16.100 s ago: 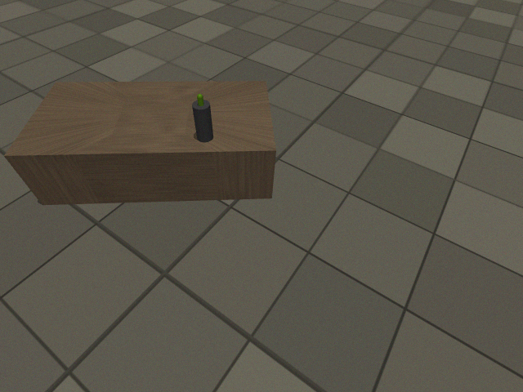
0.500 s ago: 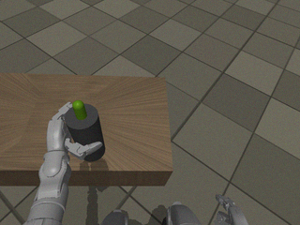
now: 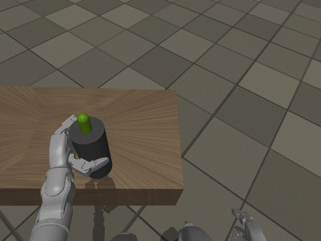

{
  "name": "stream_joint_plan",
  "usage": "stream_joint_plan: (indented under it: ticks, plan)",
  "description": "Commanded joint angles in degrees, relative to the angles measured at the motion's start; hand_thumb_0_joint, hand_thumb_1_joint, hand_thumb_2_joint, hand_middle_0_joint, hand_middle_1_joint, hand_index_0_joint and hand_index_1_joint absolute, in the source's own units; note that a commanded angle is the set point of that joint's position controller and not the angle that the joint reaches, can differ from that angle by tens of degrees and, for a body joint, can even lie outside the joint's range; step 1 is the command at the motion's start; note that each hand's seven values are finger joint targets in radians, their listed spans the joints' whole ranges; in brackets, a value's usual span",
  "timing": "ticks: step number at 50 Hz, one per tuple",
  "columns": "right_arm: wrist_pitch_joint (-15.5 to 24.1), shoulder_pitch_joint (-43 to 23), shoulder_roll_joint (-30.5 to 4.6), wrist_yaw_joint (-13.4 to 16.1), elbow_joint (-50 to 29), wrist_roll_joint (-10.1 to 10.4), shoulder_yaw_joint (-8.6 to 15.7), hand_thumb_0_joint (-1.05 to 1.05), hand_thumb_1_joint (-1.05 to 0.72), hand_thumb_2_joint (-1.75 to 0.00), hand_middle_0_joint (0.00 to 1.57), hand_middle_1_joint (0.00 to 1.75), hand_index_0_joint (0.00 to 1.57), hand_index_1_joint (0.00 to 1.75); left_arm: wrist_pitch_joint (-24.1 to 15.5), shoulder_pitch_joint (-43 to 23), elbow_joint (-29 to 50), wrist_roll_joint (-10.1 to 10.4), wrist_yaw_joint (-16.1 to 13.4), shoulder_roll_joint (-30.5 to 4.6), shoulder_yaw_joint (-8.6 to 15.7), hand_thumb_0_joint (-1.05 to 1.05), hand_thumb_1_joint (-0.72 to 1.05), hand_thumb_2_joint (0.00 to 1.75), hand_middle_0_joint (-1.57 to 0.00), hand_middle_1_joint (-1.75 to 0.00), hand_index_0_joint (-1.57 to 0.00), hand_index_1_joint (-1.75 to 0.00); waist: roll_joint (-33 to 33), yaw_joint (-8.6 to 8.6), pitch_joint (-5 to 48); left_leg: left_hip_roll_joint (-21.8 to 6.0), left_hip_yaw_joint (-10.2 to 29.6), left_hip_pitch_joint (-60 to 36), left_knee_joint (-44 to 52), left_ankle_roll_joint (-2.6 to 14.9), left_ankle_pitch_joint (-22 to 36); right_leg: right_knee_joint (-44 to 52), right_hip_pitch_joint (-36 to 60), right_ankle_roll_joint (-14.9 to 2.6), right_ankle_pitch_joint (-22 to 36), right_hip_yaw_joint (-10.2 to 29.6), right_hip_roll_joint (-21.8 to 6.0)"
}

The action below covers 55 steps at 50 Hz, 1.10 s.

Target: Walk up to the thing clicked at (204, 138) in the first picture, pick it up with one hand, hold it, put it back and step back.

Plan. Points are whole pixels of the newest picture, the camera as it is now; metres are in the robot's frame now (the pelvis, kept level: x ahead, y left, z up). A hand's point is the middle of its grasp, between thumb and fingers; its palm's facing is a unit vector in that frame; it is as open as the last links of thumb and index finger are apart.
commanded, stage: hold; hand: left
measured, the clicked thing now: (91, 145) +0.33 +0.16 +0.05
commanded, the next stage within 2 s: none
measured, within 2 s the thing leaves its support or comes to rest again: neither
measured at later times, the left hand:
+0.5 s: hand (88, 146) +0.33 +0.17 +0.05, palm faces +0.12 -0.99 -0.02, open 10.9 cm
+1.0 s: hand (87, 146) +0.32 +0.17 +0.05, palm faces +0.12 -0.99 +0.00, open 10.9 cm
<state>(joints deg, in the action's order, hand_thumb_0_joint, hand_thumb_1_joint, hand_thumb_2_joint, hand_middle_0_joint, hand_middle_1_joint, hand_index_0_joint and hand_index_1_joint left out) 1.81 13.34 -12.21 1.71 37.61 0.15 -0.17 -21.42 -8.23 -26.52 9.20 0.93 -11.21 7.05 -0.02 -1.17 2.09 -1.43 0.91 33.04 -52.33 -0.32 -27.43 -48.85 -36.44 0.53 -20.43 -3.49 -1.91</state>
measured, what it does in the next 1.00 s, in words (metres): stands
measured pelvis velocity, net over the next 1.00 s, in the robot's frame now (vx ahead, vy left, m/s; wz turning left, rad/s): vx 0.00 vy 0.00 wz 0.00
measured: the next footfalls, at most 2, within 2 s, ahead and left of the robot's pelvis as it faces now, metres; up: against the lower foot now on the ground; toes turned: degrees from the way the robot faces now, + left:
none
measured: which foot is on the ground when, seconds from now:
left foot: down 0.00-1.00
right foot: down 0.00-1.00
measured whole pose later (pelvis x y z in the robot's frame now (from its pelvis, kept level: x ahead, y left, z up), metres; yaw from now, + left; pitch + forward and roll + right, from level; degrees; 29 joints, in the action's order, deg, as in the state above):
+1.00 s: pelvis +0.00 +0.00 +0.01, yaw +0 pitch +5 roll -1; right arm 2.9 13.1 -12.1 1.7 39.0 0.3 -0.2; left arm -21.6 -7.6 -26.9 9.5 1.1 -10.6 6.6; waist 0.1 -0.8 0.8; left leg -1.3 0.8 27.7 -47.8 -0.4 -25.1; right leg -44.6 -31.1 0.4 -18.4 -3.4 -1.9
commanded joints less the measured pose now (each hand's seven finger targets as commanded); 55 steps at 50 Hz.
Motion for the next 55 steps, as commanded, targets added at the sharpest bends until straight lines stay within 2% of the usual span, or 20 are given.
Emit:
stream_joint_plan:
  ticks: [1,10,12,18,19,23,27,29,30,33,35,36,39,40,41,45,47,50,52,55]
  plan:
    - [2.5,-0.4,-8.0,0.9,-6.1,0.3,2.6,0.0,-0.92,-0.91,0.2,0.3,0.2,0.3,-5.6,-19.3,17.8,1.6,-0.1,-6.7,2.9,0.0,-0.12,1.24,-1.21,-1.4,-1.23,-1.41,-1.7,-0.48,18.9,1.5,0.1,-4.3,9.3,0.02,16.5,5.7,14.9,-1.49,14.4,1.1,1.6]
    - [2.5,-1.2,-8.3,0.6,-6.5,0.3,2.7,0.0,-0.92,-0.91,0.2,0.3,0.2,0.3,-5.7,-18.9,16.5,1.2,0.2,-6.8,2.6,0.0,-0.09,1.25,-1.24,-1.42,-1.25,-1.43,-3.0,-0.24,16.5,1.2,0.6,-6.5,11.0,-0.58,17.8,6.5,14.1,-1.82,13.7,0.5,1.9]
    - [2.7,-0.8,-7.9,0.7,-6.2,0.3,2.7,0.0,-0.92,-0.91,0.2,0.3,0.2,0.3,-5.8,-18.5,18.7,1.5,0.1,-7.4,3.2,0.0,-0.09,1.25,-1.24,-1.42,-1.25,-1.44,-2.7,0.18,18.9,1.4,0.4,-6.9,11.0,-0.33,17.4,6.8,16.3,-1.61,13.9,0.7,1.8]
    - [2.8,-1.3,-8.2,0.6,-6.4,0.4,2.6,0.0,-0.92,-0.91,0.2,0.3,0.2,0.3,-4.7,-15.4,14.0,1.5,0.1,-4.6,1.6,0.0,-0.11,1.25,-1.24,-1.42,-1.25,-1.44,-0.7,-0.46,15.7,1.2,0.2,-5.9,11.4,-0.32,18.8,7.3,16.0,-1.66,15.4,0.7,1.8]
    - [2.8,-1.2,-8.4,0.7,-5.8,0.5,2.9,0.0,-0.92,-0.91,0.2,0.3,0.2,0.3,-5.1,-17.8,15.6,1.3,-0.2,-7.3,3.8,0.0,-0.11,1.25,-1.23,-1.42,-1.24,-1.43,-1.8,0.01,16.0,1.2,0.1,-6.3,11.3,-0.26,18.6,7.3,15.3,-1.68,15.2,0.8,1.8]
    - [2.7,-0.7,-7.9,0.7,-6.0,0.2,2.8,0.0,-0.92,-0.91,0.2,0.3,0.2,0.3,-6.0,-19.8,20.1,0.8,0.1,-7.4,2.4,0.0,-0.06,1.25,-1.25,-1.43,-1.26,-1.44,-3.6,-0.04,17.6,1.4,0.2,-8.2,11.9,-0.41,17.7,7.6,15.8,-1.74,14.0,0.8,1.8]
    - [3.2,-1.9,-7.8,0.6,-6.2,0.3,2.5,0.0,-0.92,-0.91,0.2,0.3,0.2,0.3,-5.1,-15.9,15.5,1.7,0.4,-4.4,1.3,0.0,-0.08,1.26,-1.25,-1.44,-1.26,-1.45,-1.3,-0.42,17.2,1.6,-0.2,-7.2,12.0,0.02,15.8,8.6,17.3,-1.39,13.3,1.0,1.6]
    - [3.3,-1.9,-7.9,0.6,-6.1,0.3,2.6,0.0,-0.92,-0.91,0.2,0.3,0.2,0.3,-5.4,-19.3,19.1,1.8,0.1,-6.5,2.5,0.0,-0.1,1.24,-1.24,-1.43,-1.26,-1.44,-3.0,-0.14,17.0,1.5,-0.1,-7.7,12.3,-0.11,15.9,8.6,16.8,-1.39,13.3,0.9,1.7]
    - [3.1,-1.7,-7.9,0.8,-5.8,0.3,2.5,0.0,-0.92,-0.91,0.2,0.3,0.2,0.3,-4.6,-15.9,13.7,1.4,0.2,-5.4,1.9,0.0,-0.09,1.24,-1.25,-1.43,-1.26,-1.44,-1.0,-0.62,15.8,1.5,-0.2,-7.1,12.1,0.12,16.1,8.9,16.6,-1.34,13.6,0.9,1.6]
    - [3.3,-2.2,-7.7,0.6,-5.7,0.3,2.5,0.0,-0.92,-0.91,0.2,0.3,0.2,0.3,-5.7,-18.3,14.9,1.4,0.2,-6.6,3.2,0.0,-0.07,1.27,-1.26,-1.45,-1.27,-1.46,-0.3,-0.36,13.3,1.6,-0.2,-5.1,12.4,0.46,13.4,9.3,15.8,-1.17,11.7,0.9,1.4]
    - [3.3,-2.3,-7.6,0.4,-5.8,0.3,2.5,0.0,-0.92,-0.91,0.2,0.3,0.2,0.3,-6.1,-17.6,14.5,1.6,0.5,-5.6,2.6,0.0,-0.07,1.27,-1.27,-1.46,-1.28,-1.47,-0.9,-0.03,14.5,1.7,-0.2,-5.8,12.5,0.28,14.4,8.9,16.3,-1.27,12.2,0.8,1.4]
    - [3.3,-2.4,-7.8,0.4,-6.2,0.3,2.7,0.0,-0.92,-0.91,0.2,0.3,0.2,0.3,-6.7,-18.4,17.4,1.6,0.3,-7.2,3.8,0.0,-0.05,1.27,-1.26,-1.44,-1.28,-1.45,-2.4,0.67,15.4,1.9,-0.3,-6.2,12.6,0.24,14.1,9.1,16.5,-1.29,11.9,1.0,1.4]
    - [3.2,-2.0,-7.9,0.3,-6.6,0.2,2.6,0.0,-0.92,-0.91,0.2,0.3,0.2,0.3,-6.2,-14.9,15.8,1.2,0.7,-5.7,2.1,0.0,-0.05,1.25,-1.24,-1.43,-1.25,-1.44,-2.0,0.39,17.8,1.8,-0.4,-7.6,12.4,-0.02,16.6,8.6,18.2,-1.44,14.1,1.1,1.5]
    - [3.3,-1.8,-8.0,0.4,-6.4,0.2,2.7,0.0,-0.92,-0.91,0.2,0.3,0.2,0.3,-6.9,-20.4,21.7,1.2,0.5,-7.9,3.1,0.0,-0.04,1.26,-1.24,-1.43,-1.26,-1.44,-3.7,0.19,19.2,1.8,-0.4,-8.6,12.4,-0.04,16.4,8.6,18.0,-1.5,14.1,1.2,1.5]
    - [3.1,-1.7,-7.6,0.6,-6.6,0.2,2.4,0.0,-0.92,-0.91,0.2,0.3,0.2,0.3,-6.1,-16.5,18.4,0.9,0.5,-6.2,1.9,0.0,-0.04,1.26,-1.24,-1.43,-1.26,-1.44,-2.4,0.1,19.2,1.8,-0.4,-8.7,12.1,0.04,16.9,9.0,18.8,-1.32,14.6,1.1,1.6]
    - [3.4,-2.2,-7.6,0.7,-5.5,0.3,2.3,0.0,-0.92,-0.91,0.2,0.3,0.2,0.3,-5.7,-18.1,14.3,1.4,0.0,-5.5,2.4,0.0,-0.08,1.26,-1.24,-1.43,-1.25,-1.44,-0.9,-0.72,13.2,1.5,0.0,-6.4,13.1,0.18,14.0,9.5,15.3,-1.35,11.9,0.8,1.7]
    - [3.6,-1.9,-7.6,0.9,-5.0,0.2,2.4,0.0,-0.92,-0.91,0.2,0.3,0.2,0.3,-6.4,-22.5,18.7,1.6,0.1,-6.9,2.8,0.0,-0.07,1.27,-1.25,-1.44,-1.26,-1.46,-1.5,-0.82,14.9,1.7,-0.2,-6.9,13.1,0.55,11.9,9.9,15.8,-1.08,10.8,1.0,1.5]
    - [3.6,-1.8,-7.8,0.5,-5.4,0.1,2.5,0.0,-0.92,-0.91,0.2,0.3,0.2,0.3,-5.9,-17.4,15.1,1.0,0.4,-5.5,1.2,0.0,-0.05,1.26,-1.26,-1.44,-1.28,-1.45,-2.7,-0.24,14.8,1.7,0.0,-7.2,13.2,-0.01,14.5,9.3,16.2,-1.47,12.0,0.8,1.6]
    - [3.6,-1.8,-8.0,0.6,-5.7,0.3,2.7,0.0,-0.92,-0.91,0.2,0.3,0.2,0.3,-6.2,-17.4,16.2,0.9,0.6,-6.7,2.2,0.0,-0.05,1.26,-1.26,-1.44,-1.27,-1.45,-2.6,0.46,17.2,1.7,-0.1,-8.5,13.0,-0.14,16.1,9.2,17.8,-1.5,13.3,0.8,1.5]
    - [3.6,-1.4,-8.2,0.3,-5.7,0.4,2.7,0.0,-0.92,-0.91,0.2,0.3,0.2,0.3,-5.7,-17.9,16.3,1.5,0.8,-5.4,1.0,0.0,-0.05,1.27,-1.27,-1.45,-1.28,-1.46,-2.8,-0.19,16.7,1.5,0.1,-8.4,13.0,-0.42,18.3,8.9,18.1,-1.68,14.9,0.7,1.6]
